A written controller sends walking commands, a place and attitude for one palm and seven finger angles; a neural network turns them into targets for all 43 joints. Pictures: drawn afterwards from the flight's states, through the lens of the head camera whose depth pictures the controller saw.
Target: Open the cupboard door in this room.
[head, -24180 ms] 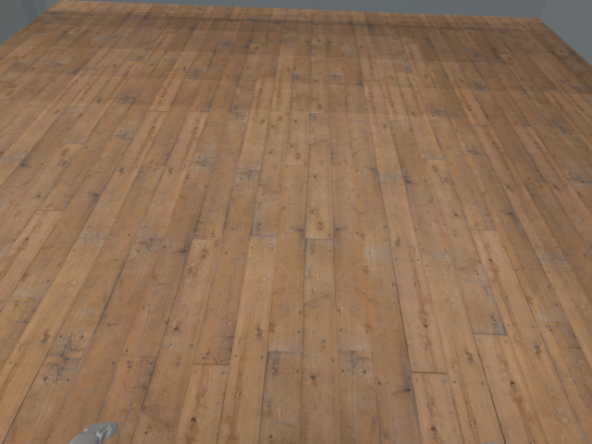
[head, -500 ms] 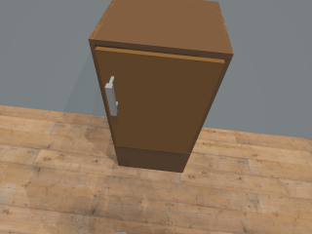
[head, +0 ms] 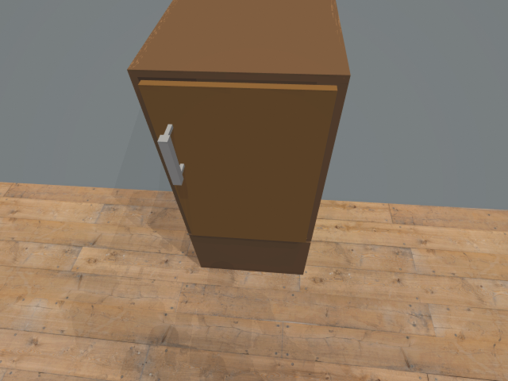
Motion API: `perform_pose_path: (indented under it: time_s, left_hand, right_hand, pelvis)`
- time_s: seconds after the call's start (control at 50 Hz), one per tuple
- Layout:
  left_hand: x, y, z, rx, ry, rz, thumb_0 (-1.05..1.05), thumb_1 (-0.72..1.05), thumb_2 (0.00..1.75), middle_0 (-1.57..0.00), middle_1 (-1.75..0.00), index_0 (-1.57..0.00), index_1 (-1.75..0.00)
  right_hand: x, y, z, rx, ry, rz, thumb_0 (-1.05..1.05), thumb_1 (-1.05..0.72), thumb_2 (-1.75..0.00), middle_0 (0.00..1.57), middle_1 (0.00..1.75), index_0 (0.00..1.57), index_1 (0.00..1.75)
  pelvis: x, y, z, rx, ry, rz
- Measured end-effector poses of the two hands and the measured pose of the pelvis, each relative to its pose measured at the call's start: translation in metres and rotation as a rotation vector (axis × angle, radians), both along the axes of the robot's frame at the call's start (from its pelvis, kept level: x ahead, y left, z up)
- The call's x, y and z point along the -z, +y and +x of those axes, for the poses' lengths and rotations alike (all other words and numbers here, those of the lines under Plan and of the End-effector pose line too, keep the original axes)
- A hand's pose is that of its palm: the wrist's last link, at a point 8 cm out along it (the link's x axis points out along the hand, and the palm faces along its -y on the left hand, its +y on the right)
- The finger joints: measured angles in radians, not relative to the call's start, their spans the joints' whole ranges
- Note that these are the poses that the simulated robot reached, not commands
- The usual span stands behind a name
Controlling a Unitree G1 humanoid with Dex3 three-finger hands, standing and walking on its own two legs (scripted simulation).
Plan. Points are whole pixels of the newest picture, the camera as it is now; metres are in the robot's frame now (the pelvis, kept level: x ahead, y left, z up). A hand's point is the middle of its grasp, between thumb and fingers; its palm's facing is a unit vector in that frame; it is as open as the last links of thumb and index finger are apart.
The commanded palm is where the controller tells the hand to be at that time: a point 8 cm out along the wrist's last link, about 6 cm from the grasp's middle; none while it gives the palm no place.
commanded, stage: come to a stop and stand still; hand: left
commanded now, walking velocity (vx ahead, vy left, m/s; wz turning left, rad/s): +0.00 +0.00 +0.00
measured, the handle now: (173, 155) +0.58 +0.24 -0.04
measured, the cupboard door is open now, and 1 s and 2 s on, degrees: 0 0 0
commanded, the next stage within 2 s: look again from close up in 0.44 s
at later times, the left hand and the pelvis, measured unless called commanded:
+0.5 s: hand out of the picture -0.01 +0.20 -0.18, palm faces +0.02 -0.99 -0.17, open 7.4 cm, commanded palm none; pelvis +0.00 +0.03 +0.00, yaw -1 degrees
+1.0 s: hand out of the picture +0.03 +0.20 -0.17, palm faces +0.00 -0.97 -0.25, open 7.4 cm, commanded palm none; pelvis +0.01 +0.01 +0.00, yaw -1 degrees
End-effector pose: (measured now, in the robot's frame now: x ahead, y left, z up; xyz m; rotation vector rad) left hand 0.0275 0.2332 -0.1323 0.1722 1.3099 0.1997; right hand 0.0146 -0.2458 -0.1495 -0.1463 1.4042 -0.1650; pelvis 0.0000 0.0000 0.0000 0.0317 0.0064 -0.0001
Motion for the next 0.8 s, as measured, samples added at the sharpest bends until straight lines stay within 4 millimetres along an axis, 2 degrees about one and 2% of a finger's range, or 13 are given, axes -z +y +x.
perform_pose_path:
  time_s: [0.06, 0.14, 0.28, 0.6, 0.8]
  left_hand:
    - [0.01, 0.01, -0.006, -0.015, 0.012, -0.012, 0.01, 0.91, 0.9, -0.21, -0.3, -0.21, -0.3]
    - [0.017, 0.02, -0.014, -0.02, 0.042, -0.03, 0.01, 0.91, 0.9, -0.2, -0.3, -0.2, -0.3]
    - [0.017, 0.023, -0.024, -0.006, 0.067, -0.051, 0.01, 0.91, 0.9, -0.2, -0.3, -0.2, -0.3]
    - [0.018, 0.011, -0.04, 0.014, 0.126, -0.06, 0.01, 0.9, 0.9, -0.2, -0.3, -0.2, -0.3]
    - [0.01, 0.018, -0.025, 0.023, 0.086, -0.012, 0.01, 0.9, 0.9, -0.2, -0.3, -0.2, -0.3]
  right_hand:
    - [0.0, 0.006, -0.011, -0.01, 0.016, -0.026, 0.01, -0.91, -0.9, 0.19, 0.3, 0.2, 0.3]
    - [-0.005, 0.024, -0.021, -0.01, 0.026, -0.029, 0.01, -0.91, -0.9, 0.19, 0.3, 0.2, 0.3]
    - [-0.006, 0.053, -0.021, -0.006, 0.005, 0.006, 0.01, -0.92, -0.9, 0.19, 0.3, 0.2, 0.3]
    - [-0.002, 0.062, -0.026, 0.016, 0.005, 0.028, 0.01, -0.92, -0.9, 0.2, 0.3, 0.2, 0.3]
    - [0.013, 0.06, -0.016, -0.001, -0.051, 0.059, 0.02, -0.93, -0.9, 0.19, 0.3, 0.2, 0.3]
  pelvis:
    - [0.005, 0.009, -0.004, -0.01, 0.005, -0.026]
    - [0.004, 0.017, -0.008, -0.004, -0.01, -0.023]
    - [0.0, 0.025, -0.007, 0.0, -0.024, -0.029]
    - [0.002, 0.031, -0.001, 0.011, -0.009, -0.035]
    - [0.007, 0.028, 0.005, 0.015, -0.026, -0.024]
